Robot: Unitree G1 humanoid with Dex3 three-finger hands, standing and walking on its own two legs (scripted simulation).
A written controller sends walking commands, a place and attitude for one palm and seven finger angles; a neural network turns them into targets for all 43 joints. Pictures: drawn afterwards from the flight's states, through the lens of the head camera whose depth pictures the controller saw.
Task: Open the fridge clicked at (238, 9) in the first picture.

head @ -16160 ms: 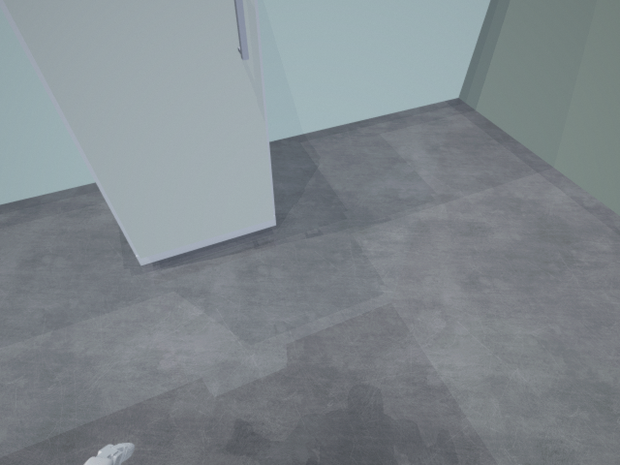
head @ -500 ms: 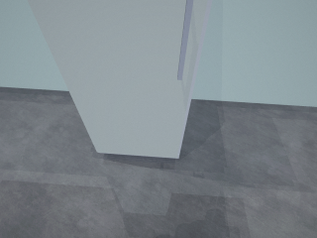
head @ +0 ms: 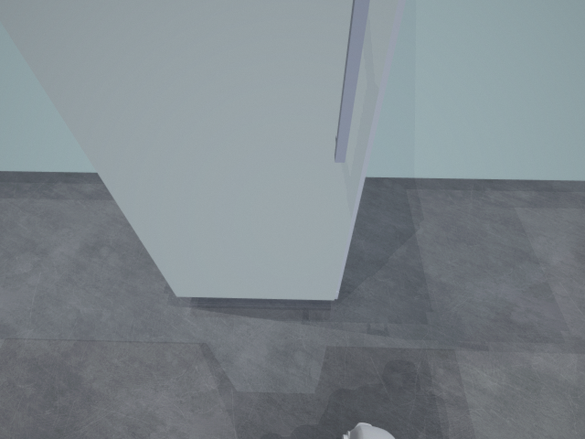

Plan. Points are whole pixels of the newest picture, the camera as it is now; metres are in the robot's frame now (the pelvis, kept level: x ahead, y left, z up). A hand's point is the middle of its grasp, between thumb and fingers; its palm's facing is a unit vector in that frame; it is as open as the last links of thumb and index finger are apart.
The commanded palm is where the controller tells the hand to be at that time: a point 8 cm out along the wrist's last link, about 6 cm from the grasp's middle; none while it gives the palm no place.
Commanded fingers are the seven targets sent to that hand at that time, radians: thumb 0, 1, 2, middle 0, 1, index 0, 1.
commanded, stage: shuffle to correct the standing spot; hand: right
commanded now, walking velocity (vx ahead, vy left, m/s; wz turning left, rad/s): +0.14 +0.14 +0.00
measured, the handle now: (348, 80) +0.57 -0.06 +0.18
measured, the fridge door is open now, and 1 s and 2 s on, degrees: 0 0 0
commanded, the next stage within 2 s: come to a stop and stand still in 0.26 s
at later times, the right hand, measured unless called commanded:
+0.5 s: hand (367, 421) +0.17 -0.10 -0.16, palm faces +0.03 +0.97 -0.24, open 7.4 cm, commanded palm none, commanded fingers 0.00 -0.90 -0.90 0.20 0.30 0.20 0.30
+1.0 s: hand (404, 418) +0.18 -0.16 -0.16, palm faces +0.04 +0.97 -0.24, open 7.4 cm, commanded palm none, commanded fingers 0.00 -0.90 -0.90 0.20 0.30 0.20 0.30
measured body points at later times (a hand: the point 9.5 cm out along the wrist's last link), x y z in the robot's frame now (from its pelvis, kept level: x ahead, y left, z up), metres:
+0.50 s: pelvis +0.13 +0.09 +0.00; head +0.16 +0.10 +0.45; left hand +0.17 +0.34 -0.15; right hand +0.17 -0.15 -0.14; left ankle +0.14 +0.19 -0.73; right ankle +0.10 -0.04 -0.68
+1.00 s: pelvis +0.12 +0.05 +0.02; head +0.16 +0.02 +0.46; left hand +0.21 +0.28 -0.11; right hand +0.18 -0.21 -0.15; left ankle +0.05 +0.22 -0.63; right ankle +0.17 -0.01 -0.73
